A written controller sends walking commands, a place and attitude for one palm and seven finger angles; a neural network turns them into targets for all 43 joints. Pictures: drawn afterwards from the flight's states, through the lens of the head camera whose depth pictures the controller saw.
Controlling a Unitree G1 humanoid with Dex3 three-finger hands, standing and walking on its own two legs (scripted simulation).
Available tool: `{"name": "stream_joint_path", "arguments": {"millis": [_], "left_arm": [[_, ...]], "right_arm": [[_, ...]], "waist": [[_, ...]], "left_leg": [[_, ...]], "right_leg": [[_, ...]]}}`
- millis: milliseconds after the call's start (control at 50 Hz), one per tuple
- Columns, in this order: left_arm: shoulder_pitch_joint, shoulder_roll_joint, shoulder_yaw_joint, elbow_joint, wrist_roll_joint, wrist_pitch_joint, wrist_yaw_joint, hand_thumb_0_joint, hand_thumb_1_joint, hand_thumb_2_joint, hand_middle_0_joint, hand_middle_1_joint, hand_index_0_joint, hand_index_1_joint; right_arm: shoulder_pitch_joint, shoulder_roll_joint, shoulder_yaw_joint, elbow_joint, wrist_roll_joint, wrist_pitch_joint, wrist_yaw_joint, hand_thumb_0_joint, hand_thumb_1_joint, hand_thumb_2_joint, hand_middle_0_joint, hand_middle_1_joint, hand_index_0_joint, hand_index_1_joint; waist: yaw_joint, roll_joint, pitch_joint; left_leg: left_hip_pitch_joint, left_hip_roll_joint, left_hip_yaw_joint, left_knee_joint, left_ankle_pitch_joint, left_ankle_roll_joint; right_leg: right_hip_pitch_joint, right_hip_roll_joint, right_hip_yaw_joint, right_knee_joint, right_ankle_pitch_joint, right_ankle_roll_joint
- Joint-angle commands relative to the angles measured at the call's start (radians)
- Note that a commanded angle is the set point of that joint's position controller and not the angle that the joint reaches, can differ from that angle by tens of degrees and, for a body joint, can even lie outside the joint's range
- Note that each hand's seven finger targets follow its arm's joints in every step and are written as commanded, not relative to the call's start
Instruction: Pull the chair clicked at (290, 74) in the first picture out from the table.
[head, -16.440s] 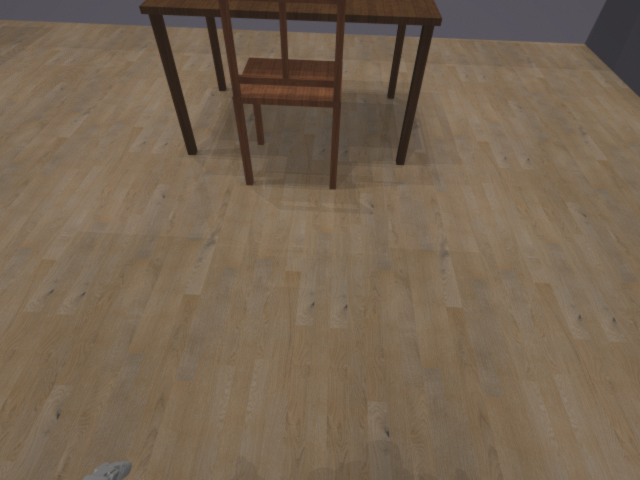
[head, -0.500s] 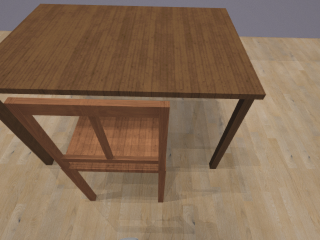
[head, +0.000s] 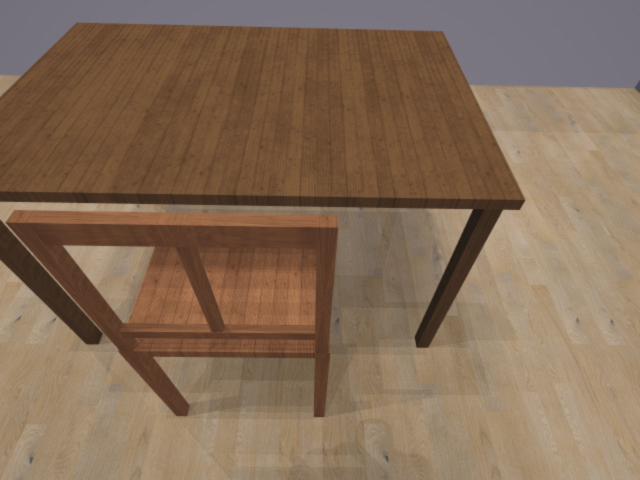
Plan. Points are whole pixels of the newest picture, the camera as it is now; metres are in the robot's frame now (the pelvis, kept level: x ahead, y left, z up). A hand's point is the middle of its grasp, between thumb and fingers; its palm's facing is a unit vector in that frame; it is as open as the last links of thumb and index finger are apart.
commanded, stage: come to a stop and stand still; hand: left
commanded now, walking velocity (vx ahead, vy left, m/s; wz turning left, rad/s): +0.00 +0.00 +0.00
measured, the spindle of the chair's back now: (203, 291) +0.42 +0.22 -0.09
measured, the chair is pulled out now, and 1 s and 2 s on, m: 0.00 0.00 0.00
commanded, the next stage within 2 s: look again from close up in 0.50 s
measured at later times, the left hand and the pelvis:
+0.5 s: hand out of the picture +0.06 +0.17 -0.18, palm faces +0.00 -0.98 -0.20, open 7.3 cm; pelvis +0.04 +0.00 +0.00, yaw -1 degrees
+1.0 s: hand out of the picture +0.02 +0.17 -0.17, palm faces +0.01 -0.98 -0.19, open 7.4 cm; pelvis +0.03 -0.01 +0.01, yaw -1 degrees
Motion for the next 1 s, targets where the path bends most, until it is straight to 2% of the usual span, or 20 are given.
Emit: {"name": "stream_joint_path", "arguments": {"millis": [0, 40, 60, 120, 140, 220, 260, 300, 360, 420, 600, 660, 880, 980], "left_arm": [[-0.008, 0.126, 0.035, -0.075, -0.003, -0.043, 0.008, 0.000, 0.900, 0.900, -0.200, -0.300, -0.200, -0.300], [0.024, 0.101, 0.032, -0.058, -0.004, -0.039, 0.007, 0.000, 0.900, 0.900, -0.200, -0.300, -0.200, -0.300], [0.032, 0.097, 0.030, -0.052, -0.005, -0.038, 0.008, 0.000, 0.900, 0.900, -0.200, -0.300, -0.200, -0.300], [0.039, 0.094, 0.031, -0.048, -0.006, -0.033, 0.011, 0.000, 0.900, 0.900, -0.200, -0.300, -0.200, -0.300], [0.030, 0.099, 0.031, -0.051, -0.006, -0.031, 0.010, 0.000, 0.900, 0.900, -0.200, -0.300, -0.200, -0.300], [0.027, 0.113, 0.035, -0.058, -0.006, -0.029, 0.014, 0.000, 0.900, 0.900, -0.200, -0.300, -0.200, -0.300], [0.018, 0.121, 0.038, -0.066, -0.006, -0.023, 0.013, 0.000, 0.900, 0.900, -0.200, -0.300, -0.200, -0.300], [0.011, 0.128, 0.041, -0.067, -0.005, -0.022, 0.013, 0.000, 0.900, 0.900, -0.200, -0.300, -0.200, -0.300], [0.006, 0.138, 0.043, -0.071, -0.005, -0.020, 0.012, 0.000, 0.900, 0.900, -0.200, -0.300, -0.200, -0.300], [-0.004, 0.148, 0.044, -0.074, -0.004, -0.020, 0.012, 0.000, 0.900, 0.900, -0.200, -0.300, -0.200, -0.300], [-0.007, 0.152, 0.040, -0.071, -0.002, -0.018, 0.008, 0.000, 0.900, 0.900, -0.200, -0.300, -0.200, -0.300], [-0.004, 0.152, 0.040, -0.069, -0.004, -0.016, 0.007, 0.000, 0.900, 0.900, -0.200, -0.300, -0.200, -0.300], [0.020, 0.149, 0.035, -0.046, -0.004, -0.020, 0.006, 0.000, 0.900, 0.900, -0.200, -0.300, -0.200, -0.300], [0.025, 0.144, 0.033, -0.038, -0.004, -0.018, 0.006, 0.000, 0.900, 0.900, -0.200, -0.300, -0.200, -0.300]], "right_arm": [[0.066, -0.075, -0.005, -0.059, 0.006, -0.038, -0.007, 0.000, -0.900, -0.900, 0.200, 0.300, 0.200, 0.300], [0.050, -0.083, -0.001, -0.057, 0.009, -0.050, -0.014, 0.000, -0.900, -0.900, 0.200, 0.300, 0.200, 0.300], [0.047, -0.090, 0.000, -0.055, 0.010, -0.052, -0.017, 0.000, -0.900, -0.900, 0.200, 0.300, 0.200, 0.300], [0.044, -0.094, 0.001, -0.045, 0.012, -0.054, -0.021, 0.000, -0.900, -0.900, 0.200, 0.300, 0.200, 0.300], [0.042, -0.092, 0.001, -0.038, 0.011, -0.055, -0.022, 0.000, -0.900, -0.900, 0.200, 0.300, 0.200, 0.300], [0.029, -0.093, 0.002, -0.024, 0.013, -0.054, -0.025, 0.000, -0.900, -0.900, 0.200, 0.300, 0.200, 0.300], [0.017, -0.098, 0.000, -0.021, 0.012, -0.051, -0.025, 0.000, -0.900, -0.900, 0.200, 0.300, 0.200, 0.300], [0.008, -0.099, 0.001, -0.020, 0.012, -0.050, -0.026, 0.000, -0.900, -0.900, 0.200, 0.300, 0.200, 0.300], [-0.005, -0.111, -0.002, -0.021, 0.011, -0.051, -0.027, 0.000, -0.900, -0.900, 0.200, 0.300, 0.200, 0.300], [-0.016, -0.115, -0.003, -0.022, 0.013, -0.051, -0.028, 0.000, -0.900, -0.900, 0.200, 0.300, 0.200, 0.300], [-0.047, -0.124, -0.004, -0.018, 0.015, -0.046, -0.026, 0.000, -0.900, -0.900, 0.200, 0.300, 0.200, 0.300], [-0.051, -0.130, -0.005, -0.015, 0.015, -0.046, -0.026, 0.000, -0.900, -0.900, 0.200, 0.300, 0.200, 0.300], [-0.046, -0.121, -0.003, 0.008, 0.019, -0.048, -0.026, 0.000, -0.900, -0.900, 0.200, 0.300, 0.200, 0.300], [-0.042, -0.118, -0.001, 0.017, 0.019, -0.047, -0.026, 0.000, -0.900, -0.900, 0.200, 0.300, 0.200, 0.300]], "waist": [[-0.018, 0.028, -0.012], [0.011, 0.026, -0.017], [0.015, -0.009, -0.001], [0.018, -0.072, 0.013], [0.021, -0.047, 0.024], [0.022, -0.065, 0.011], [0.027, -0.035, 0.027], [0.026, -0.040, 0.021], [0.029, -0.009, -0.008], [0.027, -0.016, -0.015], [0.026, -0.046, 0.009], [0.028, -0.031, 0.004], [0.030, -0.038, 0.003], [0.031, -0.032, 0.027]], "left_leg": [[0.089, 0.064, -0.102, -0.052, 0.038, 0.000], [0.079, 0.089, -0.133, -0.075, 0.135, 0.022], [0.069, 0.091, -0.135, -0.070, 0.167, 0.026], [0.082, 0.087, -0.122, -0.073, 0.202, 0.026], [0.083, 0.083, -0.120, -0.081, 0.220, 0.025], [0.119, 0.080, -0.106, -0.077, 0.268, 0.021], [0.118, 0.079, -0.110, -0.089, 0.261, 0.023], [0.128, 0.081, -0.106, -0.093, 0.268, 0.020], [0.167, 0.084, -0.104, -0.090, 0.315, 0.020], [0.180, 0.086, -0.100, -0.093, 0.329, 0.018], [0.196, 0.087, -0.100, -0.121, 0.274, 0.014], [0.210, 0.090, -0.097, -0.128, 0.270, 0.014], [0.214, 0.092, -0.097, -0.141, 0.255, 0.013], [0.205, 0.092, -0.100, -0.156, 0.224, 0.013]], "right_leg": [[-0.117, -0.105, 0.127, -0.094, -0.004, -0.069], [-0.063, -0.087, 0.102, -0.057, 0.097, -0.054], [-0.051, -0.085, 0.098, -0.051, 0.120, -0.050], [-0.039, -0.092, 0.099, -0.052, 0.171, -0.043], [-0.038, -0.094, 0.095, -0.047, 0.188, -0.041], [-0.017, -0.107, 0.097, -0.049, 0.275, -0.034], [-0.024, -0.105, 0.096, -0.054, 0.242, -0.032], [-0.015, -0.108, 0.098, -0.060, 0.258, -0.030], [-0.005, -0.110, 0.097, -0.061, 0.281, -0.025], [0.006, -0.115, 0.097, -0.072, 0.311, -0.022], [-0.009, -0.118, 0.104, -0.108, 0.282, -0.015], [-0.012, -0.116, 0.103, -0.112, 0.258, -0.013], [-0.003, -0.123, 0.107, -0.135, 0.263, -0.011], [-0.015, -0.121, 0.106, -0.145, 0.225, -0.011]]}}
